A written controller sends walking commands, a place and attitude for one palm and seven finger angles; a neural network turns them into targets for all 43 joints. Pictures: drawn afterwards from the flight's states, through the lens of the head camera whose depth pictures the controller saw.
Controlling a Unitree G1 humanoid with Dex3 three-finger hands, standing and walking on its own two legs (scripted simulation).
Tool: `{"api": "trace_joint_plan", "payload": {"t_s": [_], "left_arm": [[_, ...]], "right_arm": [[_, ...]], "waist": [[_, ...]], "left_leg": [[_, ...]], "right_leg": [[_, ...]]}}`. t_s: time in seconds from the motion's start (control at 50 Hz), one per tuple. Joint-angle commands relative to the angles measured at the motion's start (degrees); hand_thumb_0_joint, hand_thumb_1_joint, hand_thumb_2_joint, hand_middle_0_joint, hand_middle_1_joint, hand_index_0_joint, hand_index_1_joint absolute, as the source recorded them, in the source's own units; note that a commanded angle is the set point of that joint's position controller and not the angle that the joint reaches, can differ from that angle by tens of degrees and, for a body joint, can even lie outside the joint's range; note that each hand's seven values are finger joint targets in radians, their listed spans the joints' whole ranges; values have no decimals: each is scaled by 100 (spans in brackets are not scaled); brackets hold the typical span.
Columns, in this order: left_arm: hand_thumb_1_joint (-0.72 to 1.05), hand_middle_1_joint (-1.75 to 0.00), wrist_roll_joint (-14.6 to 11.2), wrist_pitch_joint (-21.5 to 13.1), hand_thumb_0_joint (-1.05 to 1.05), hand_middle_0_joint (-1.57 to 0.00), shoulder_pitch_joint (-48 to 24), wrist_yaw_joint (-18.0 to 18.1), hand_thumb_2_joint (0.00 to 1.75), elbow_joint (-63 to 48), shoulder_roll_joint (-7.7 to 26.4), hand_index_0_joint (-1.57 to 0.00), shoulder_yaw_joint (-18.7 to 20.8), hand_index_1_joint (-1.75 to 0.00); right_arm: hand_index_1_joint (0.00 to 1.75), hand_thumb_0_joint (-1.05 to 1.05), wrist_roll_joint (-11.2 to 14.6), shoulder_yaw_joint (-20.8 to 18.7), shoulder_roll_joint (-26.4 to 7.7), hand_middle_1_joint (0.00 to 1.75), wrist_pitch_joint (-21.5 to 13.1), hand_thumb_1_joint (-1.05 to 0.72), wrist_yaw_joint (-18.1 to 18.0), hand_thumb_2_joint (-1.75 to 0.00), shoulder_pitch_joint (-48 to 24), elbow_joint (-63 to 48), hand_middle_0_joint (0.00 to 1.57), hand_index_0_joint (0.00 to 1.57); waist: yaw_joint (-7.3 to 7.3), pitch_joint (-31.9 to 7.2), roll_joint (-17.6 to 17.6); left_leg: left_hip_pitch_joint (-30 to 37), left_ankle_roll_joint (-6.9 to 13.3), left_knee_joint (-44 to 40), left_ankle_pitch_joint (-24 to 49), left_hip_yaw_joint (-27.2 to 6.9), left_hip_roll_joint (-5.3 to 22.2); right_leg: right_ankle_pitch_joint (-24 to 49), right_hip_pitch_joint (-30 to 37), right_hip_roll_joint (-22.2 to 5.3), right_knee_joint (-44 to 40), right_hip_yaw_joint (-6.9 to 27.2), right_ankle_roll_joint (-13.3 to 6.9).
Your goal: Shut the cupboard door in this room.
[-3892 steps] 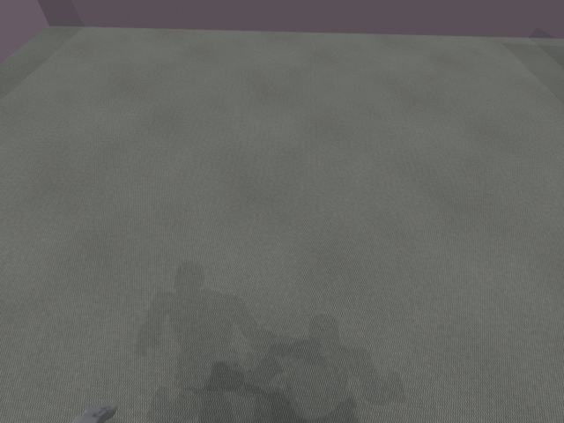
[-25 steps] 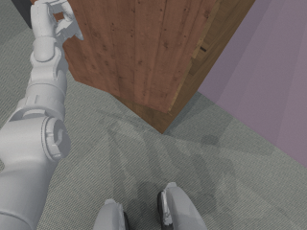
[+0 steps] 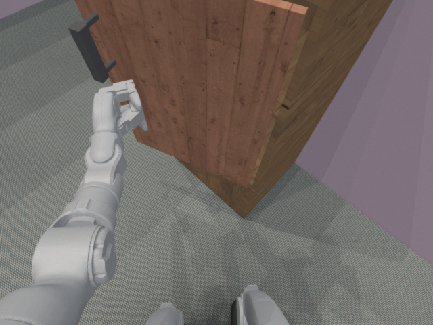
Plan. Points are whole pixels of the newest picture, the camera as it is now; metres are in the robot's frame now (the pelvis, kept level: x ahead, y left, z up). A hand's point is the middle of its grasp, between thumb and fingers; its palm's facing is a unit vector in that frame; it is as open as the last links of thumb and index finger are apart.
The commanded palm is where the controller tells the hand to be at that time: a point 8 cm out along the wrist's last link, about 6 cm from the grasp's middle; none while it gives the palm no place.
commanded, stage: pull the fist back off the door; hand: left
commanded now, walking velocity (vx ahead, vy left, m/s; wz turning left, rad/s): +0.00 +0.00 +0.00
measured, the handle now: (97, 48) +0.66 +0.20 +0.07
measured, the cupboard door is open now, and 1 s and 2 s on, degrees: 19 19 19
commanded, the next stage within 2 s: draw the hand back to the body in 0.18 s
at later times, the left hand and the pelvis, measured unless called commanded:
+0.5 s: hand (131, 119) +0.45 +0.11 +0.09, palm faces +0.03 -1.00 -0.05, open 3.1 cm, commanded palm +0.40 +0.17 +0.11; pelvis +0.00 +0.01 +0.01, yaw -1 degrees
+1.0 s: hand (37, 191) +0.31 +0.20 +0.15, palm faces +0.18 -0.96 -0.21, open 3.1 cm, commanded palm +0.27 +0.25 +0.17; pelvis +0.01 +0.01 +0.05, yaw +1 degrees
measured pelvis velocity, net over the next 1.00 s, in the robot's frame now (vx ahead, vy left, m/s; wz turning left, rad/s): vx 0.01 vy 0.01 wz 0.01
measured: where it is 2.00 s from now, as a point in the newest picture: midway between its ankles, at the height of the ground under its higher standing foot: outside the picture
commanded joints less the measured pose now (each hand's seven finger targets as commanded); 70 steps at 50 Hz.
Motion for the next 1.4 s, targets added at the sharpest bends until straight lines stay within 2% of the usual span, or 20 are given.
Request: {"api": "trace_joint_plan", "payload": {"t_s": [0.0, 0.06, 0.14, 0.18, 0.22, 0.28, 0.34, 0.38, 0.44, 0.52, 0.58, 0.66, 0.76, 0.78, 0.8, 0.84, 0.98, 1.08, 1.2, 1.38], "left_arm": [[90, -150, -230, -777, 0, -130, -3207, -34, 90, -2176, 598, -130, -188, -150], [90, -150, -99, -955, 0, -130, -3169, 98, 90, -2326, 542, -130, -340, -150], [90, -150, 135, -638, 0, -130, -2683, 225, 90, -1437, 814, -130, -160, -150], [90, -150, 126, -366, 0, -130, -2638, 256, 90, -950, 674, -130, -233, -150], [90, -150, 47, -198, 0, -130, -2505, 260, 90, -734, 769, -130, -89, -150], [90, -150, -105, -295, 0, -130, -2691, 230, 90, -796, 738, -130, 25, -150], [90, -150, -162, -629, 0, -130, -2017, 117, 90, -1761, 992, -130, 281, -150], [90, -150, -149, -677, 0, -130, -1340, 28, 90, -2413, 879, -130, 144, -150], [90, -150, -227, -353, 0, -130, -346, -114, 90, -2967, 666, -130, -68, -150], [90, -150, -558, 253, 0, -130, 205, -225, 90, -3768, 696, -130, -2, -150], [90, -150, -627, 320, 0, -130, 224, -285, 90, -4577, 630, -130, -183, -150], [90, -150, -650, 360, 0, -130, 1162, -480, 90, -5208, 405, -130, -493, -150], [90, -138, -882, 1047, 0, -119, 2232, -861, 90, -5373, 317, -119, -560, -138], [90, -135, -941, 1208, 0, -116, 2375, -893, 90, -5527, 513, -116, -358, -135], [90, -132, -345, 1127, 0, -113, 2297, -420, 90, -6369, 868, -113, -644, -132], [90, -126, -293, 1299, 0, -108, 2817, -72, 90, -6523, 741, -108, -608, -126], [90, -105, -68, 1640, 0, -89, 3483, 377, 90, -7779, 870, -89, -500, -105], [90, -90, -11, 1764, 0, -75, 4372, 464, 90, -8341, 854, -75, -397, -90], [90, -72, -15, 1845, 0, -58, 5448, 496, 90, -8709, 1078, -58, 134, -72], [90, -45, -16, 1755, 0, -34, 6615, 599, 90, -9735, 1522, -34, 966, -45]], "right_arm": [[30, 0, 7, -308, -700, 30, -233, -90, -161, -90, 641, -235, 20, 20], [30, 0, 2, -308, -680, 30, -305, -90, -200, -90, 548, -117, 20, 20], [30, 0, 20, -254, -740, 30, -246, -90, -251, -90, 485, -82, 20, 20], [30, 0, 46, -220, -743, 30, -217, -90, -258, -90, 395, -110, 20, 20], [30, 0, 51, -184, -782, 30, -209, -90, -272, -90, 380, -201, 20, 20], [30, 0, 22, -163, -771, 30, -271, -90, -282, -90, 345, -245, 20, 20], [30, 0, 7, -198, -755, 30, -306, -90, -257, -90, 328, -513, 20, 20], [30, 0, 36, -225, -708, 30, -303, -90, -214, -90, 306, -611, 20, 20], [30, 0, 144, -251, -678, 30, -242, -90, -210, -90, 275, -774, 20, 20], [30, 0, 319, -228, -665, 30, -199, -90, -346, -90, -39, -904, 20, 20], [30, 0, 363, -164, -585, 30, -309, -90, -479, -90, -329, -913, 20, 20], [30, 0, 399, -118, -513, 30, -516, -90, -526, -90, -601, -898, 20, 20], [30, 0, 511, -38, -545, 30, -618, -90, -568, -90, -1035, -1053, 20, 20], [30, 0, 523, -23, -560, 30, -624, -90, -593, -90, -1126, -1098, 20, 20], [30, 0, 453, -50, -428, 30, -512, -90, -697, -90, -1310, -1172, 20, 20], [30, 0, 422, -5, -404, 30, -456, -90, -797, -90, -1441, -1201, 20, 20], [30, 0, 320, 156, -291, 30, -507, -90, -899, -90, -1678, -1144, 20, 20], [30, 0, 255, 191, -274, 30, -580, -90, -860, -90, -1734, -1098, 20, 20], [30, 0, 198, 164, -261, 30, -564, -90, -809, -90, -1828, -1076, 20, 20], [30, 0, 159, 88, -213, 30, -739, -90, -760, -90, -1856, -1022, 20, 20]], "waist": [[-207, -3067, 258], [-217, -3176, 395], [-201, -2481, -61], [-269, -2042, -229], [-212, -1964, -440], [-209, -2202, -489], [253, -3218, -6], [409, -3583, 145], [489, -3061, -214], [510, -2114, -764], [517, -1765, -364], [605, -1530, 114], [748, -868, -176], [820, -847, -188], [782, -893, -413], [794, -574, -486], [878, -441, 226], [937, -295, 263], [1051, -90, -119], [1168, -89, 317]], "left_leg": [[1161, 120, -454, 1749, -79, -309], [1417, 91, -424, 1917, -177, -273], [826, 117, -589, 1449, -158, -298], [517, 120, -682, 1007, -117, -325], [393, 126, -754, 905, -130, -338], [492, 120, -685, 1055, -153, -326], [1130, 74, -720, 1919, -109, -327], [1583, 34, -753, 2500, -103, -268], [1533, 78, -1028, 2723, -16, -233], [1398, 147, -1546, 1819, 99, -247], [1806, 159, -1777, 1680, 83, -241], [2293, 138, -1945, 1861, 37, -213], [2364, 115, -2293, 1475, -38, -232], [2404, 121, -2328, 1497, -37, -245], [2713, 151, -2564, 1610, 55, -271], [2795, 164, -2719, 1584, -5, -244], [3653, 121, -3203, 2387, -42, -184], [3960, 62, -3409, 2955, -83, -144], [3938, 47, -3514, 3115, -72, -140], [3940, 9, -3443, 3519, -24, -130]], "right_leg": [[2058, 2063, 179, -448, 350, 62], [2065, 1827, 167, -322, 282, 68], [1695, 1860, 146, -415, 271, 64], [1319, 1771, 125, -585, 293, 86], [1193, 1873, 136, -649, 301, 67], [1300, 1838, 141, -551, 270, 58], [2067, 2419, 160, -357, 276, -9], [2436, 2580, 178, -365, 246, -4], [2686, 3019, 216, -631, 201, 14], [2252, 3456, 217, -1232, 231, 72], [1942, 3427, 203, -1431, 221, 52], [1919, 3411, 190, -1557, 162, 14], [1476, 3528, 128, -1860, 93, 11], [1501, 3625, 116, -1903, 101, 7], [1351, 3908, -11, -2202, 303, 31], [1228, 3949, -11, -2397, 266, 51], [1863, 4573, 6, -2744, 147, 15], [2145, 4841, 35, -2930, 74, 17], [2291, 5053, 45, -3033, 38, 48], [2459, 5160, 14, -3046, 46, 86]]}}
